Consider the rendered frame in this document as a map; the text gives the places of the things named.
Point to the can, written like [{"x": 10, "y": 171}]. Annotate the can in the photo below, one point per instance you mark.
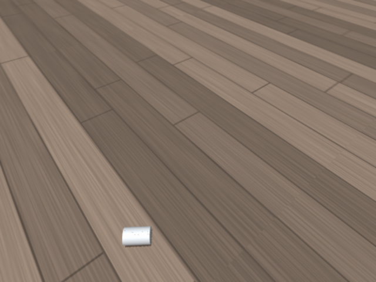
[{"x": 137, "y": 235}]

